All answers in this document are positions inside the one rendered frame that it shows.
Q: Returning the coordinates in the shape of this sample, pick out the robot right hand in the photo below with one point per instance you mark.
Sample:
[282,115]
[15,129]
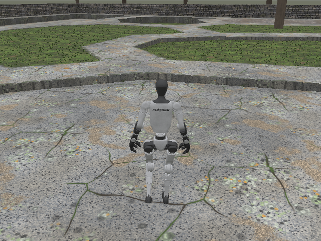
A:
[187,146]

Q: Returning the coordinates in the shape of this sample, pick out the left robot thigh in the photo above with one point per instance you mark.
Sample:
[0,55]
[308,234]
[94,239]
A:
[148,150]

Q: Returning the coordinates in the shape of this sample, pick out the robot right forearm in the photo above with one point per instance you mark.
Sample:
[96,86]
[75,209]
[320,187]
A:
[184,135]

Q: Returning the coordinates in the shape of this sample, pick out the robot left upper arm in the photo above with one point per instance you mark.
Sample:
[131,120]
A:
[142,113]

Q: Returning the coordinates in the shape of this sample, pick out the robot left foot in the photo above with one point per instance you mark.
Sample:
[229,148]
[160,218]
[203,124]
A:
[148,199]

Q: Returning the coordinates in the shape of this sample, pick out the robot left hand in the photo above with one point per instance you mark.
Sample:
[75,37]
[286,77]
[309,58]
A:
[132,144]

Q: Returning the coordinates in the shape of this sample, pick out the robot right upper arm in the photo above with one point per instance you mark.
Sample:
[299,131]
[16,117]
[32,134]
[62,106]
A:
[179,115]

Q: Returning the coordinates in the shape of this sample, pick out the robot left forearm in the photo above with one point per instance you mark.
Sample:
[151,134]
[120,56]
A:
[135,133]

